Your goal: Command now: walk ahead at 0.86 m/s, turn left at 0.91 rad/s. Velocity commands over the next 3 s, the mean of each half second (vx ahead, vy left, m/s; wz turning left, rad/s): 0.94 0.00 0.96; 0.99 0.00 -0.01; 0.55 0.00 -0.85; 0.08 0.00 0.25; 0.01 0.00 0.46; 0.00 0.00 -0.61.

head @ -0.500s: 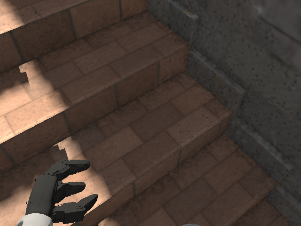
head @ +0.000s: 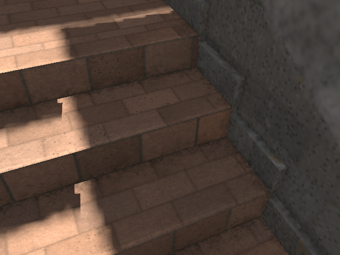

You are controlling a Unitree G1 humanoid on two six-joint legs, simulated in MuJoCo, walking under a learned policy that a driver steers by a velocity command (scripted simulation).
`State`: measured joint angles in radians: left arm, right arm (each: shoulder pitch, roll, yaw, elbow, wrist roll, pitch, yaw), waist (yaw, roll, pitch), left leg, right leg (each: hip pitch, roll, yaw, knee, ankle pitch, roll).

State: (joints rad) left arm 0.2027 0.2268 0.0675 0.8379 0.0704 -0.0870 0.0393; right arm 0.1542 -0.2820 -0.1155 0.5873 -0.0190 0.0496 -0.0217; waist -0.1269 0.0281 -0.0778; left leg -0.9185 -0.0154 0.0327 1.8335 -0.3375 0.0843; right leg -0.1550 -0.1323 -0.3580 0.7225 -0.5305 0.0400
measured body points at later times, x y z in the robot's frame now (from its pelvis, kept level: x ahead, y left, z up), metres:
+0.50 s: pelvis +0.35 +0.14 +0.18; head +0.39 +0.17 +0.63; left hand +0.60 +0.37 +0.19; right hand +0.40 -0.11 +0.05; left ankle +0.23 +0.12 -0.55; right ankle +0.50 +0.05 -0.31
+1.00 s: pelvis +0.73 +0.37 +0.37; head +0.77 +0.39 +0.82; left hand +0.51 +0.47 +0.25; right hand +1.06 +0.49 +0.42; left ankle +0.77 +0.52 -0.26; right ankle +0.64 +0.15 -0.34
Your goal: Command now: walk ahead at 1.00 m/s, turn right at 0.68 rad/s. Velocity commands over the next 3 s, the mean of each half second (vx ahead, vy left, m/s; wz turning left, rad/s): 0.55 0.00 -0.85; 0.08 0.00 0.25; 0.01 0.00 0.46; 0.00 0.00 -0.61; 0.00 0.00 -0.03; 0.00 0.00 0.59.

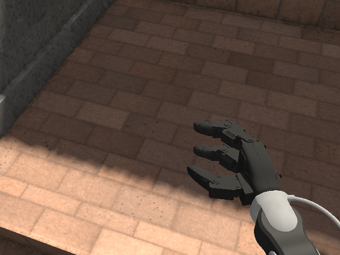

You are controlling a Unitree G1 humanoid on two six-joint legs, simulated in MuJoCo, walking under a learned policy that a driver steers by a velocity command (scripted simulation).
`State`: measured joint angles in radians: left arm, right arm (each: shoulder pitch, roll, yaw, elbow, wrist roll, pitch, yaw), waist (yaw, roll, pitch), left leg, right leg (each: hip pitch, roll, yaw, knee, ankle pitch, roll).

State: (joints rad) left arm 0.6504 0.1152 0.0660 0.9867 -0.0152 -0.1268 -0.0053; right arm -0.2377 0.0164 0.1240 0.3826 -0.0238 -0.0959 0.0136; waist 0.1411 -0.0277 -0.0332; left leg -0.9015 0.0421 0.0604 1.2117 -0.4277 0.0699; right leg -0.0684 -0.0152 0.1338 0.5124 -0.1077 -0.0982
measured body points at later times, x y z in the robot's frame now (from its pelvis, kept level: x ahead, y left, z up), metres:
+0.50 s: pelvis +0.36 -0.05 +0.20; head +0.41 -0.05 +0.65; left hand +0.60 +0.14 +0.09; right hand +0.44 -0.33 +0.12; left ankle +0.34 +0.14 -0.29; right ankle +0.44 -0.10 -0.47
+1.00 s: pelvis +0.53 -0.03 +0.26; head +0.56 -0.02 +0.71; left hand +0.73 +0.18 +0.14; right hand +0.61 -0.32 +0.17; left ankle +0.58 +0.03 -0.47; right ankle +0.45 -0.11 -0.42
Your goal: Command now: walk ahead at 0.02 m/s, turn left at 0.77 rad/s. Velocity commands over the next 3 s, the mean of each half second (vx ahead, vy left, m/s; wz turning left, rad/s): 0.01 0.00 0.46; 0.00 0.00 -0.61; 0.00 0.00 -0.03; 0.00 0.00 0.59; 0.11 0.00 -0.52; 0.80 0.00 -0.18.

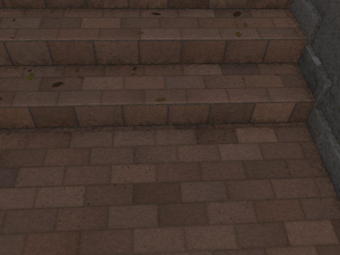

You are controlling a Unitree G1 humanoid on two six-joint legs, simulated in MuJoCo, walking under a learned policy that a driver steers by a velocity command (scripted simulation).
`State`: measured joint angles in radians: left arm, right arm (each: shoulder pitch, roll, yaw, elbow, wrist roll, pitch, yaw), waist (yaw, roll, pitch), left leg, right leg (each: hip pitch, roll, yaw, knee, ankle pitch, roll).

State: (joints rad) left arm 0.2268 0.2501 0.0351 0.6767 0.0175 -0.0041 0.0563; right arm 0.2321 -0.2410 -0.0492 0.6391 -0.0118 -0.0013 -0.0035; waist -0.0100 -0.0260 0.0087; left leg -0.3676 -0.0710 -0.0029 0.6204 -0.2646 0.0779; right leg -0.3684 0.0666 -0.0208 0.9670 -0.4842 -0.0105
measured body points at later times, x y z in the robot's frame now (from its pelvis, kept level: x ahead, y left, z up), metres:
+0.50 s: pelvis +0.05 -0.02 +0.01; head +0.07 -0.03 +0.46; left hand +0.14 +0.27 -0.09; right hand +0.24 -0.24 -0.10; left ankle +0.03 +0.08 -0.72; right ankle +0.09 -0.11 -0.73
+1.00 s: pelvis +0.06 +0.01 +0.02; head +0.09 +0.03 +0.46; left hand +0.22 +0.29 -0.10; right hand +0.17 -0.28 -0.06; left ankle +0.08 +0.10 -0.73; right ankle +0.05 -0.11 -0.68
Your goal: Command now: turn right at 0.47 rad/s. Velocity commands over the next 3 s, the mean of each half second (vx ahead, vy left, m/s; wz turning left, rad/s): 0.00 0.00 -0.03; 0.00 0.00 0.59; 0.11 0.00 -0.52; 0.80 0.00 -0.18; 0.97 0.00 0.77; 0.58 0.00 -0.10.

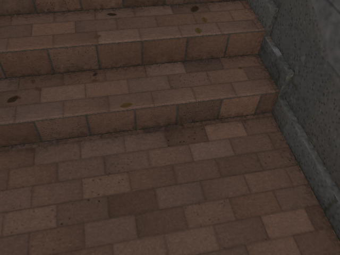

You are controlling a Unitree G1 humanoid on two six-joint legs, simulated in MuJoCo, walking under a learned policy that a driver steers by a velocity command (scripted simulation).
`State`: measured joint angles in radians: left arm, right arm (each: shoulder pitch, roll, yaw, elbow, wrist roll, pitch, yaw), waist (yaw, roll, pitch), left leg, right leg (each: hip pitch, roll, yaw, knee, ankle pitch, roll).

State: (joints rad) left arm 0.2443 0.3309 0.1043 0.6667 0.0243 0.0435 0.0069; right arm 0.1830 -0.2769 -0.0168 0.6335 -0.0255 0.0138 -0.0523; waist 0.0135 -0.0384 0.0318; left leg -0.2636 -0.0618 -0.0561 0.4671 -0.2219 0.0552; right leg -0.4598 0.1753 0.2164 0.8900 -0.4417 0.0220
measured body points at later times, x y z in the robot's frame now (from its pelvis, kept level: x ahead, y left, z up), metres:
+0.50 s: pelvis +0.00 +0.00 +0.00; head +0.03 -0.02 +0.45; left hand +0.15 +0.25 -0.10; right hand +0.09 -0.27 -0.13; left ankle -0.03 +0.09 -0.68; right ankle -0.02 -0.11 -0.74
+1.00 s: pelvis +0.00 +0.05 +0.00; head +0.02 +0.08 +0.45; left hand +0.02 +0.35 -0.12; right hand +0.23 -0.15 -0.09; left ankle -0.01 +0.11 -0.74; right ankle +0.07 -0.08 -0.68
